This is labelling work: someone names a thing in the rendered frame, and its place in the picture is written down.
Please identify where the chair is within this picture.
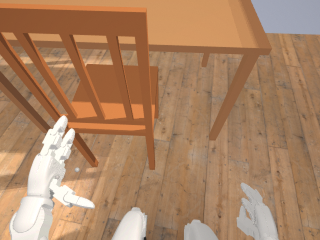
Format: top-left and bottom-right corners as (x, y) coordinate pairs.
(0, 3), (159, 170)

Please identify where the robot right shin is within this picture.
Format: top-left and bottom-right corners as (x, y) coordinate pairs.
(191, 219), (201, 223)

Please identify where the left robot forearm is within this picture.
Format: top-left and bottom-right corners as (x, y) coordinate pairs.
(9, 195), (55, 240)

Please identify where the robot right hand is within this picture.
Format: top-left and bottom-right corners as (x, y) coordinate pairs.
(236, 182), (279, 240)

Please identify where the robot left hand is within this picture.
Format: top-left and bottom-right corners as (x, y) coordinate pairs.
(27, 115), (95, 209)

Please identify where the robot right thigh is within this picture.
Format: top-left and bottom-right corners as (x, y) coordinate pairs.
(184, 222), (219, 240)

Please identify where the table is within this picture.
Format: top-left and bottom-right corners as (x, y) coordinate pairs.
(0, 0), (272, 141)

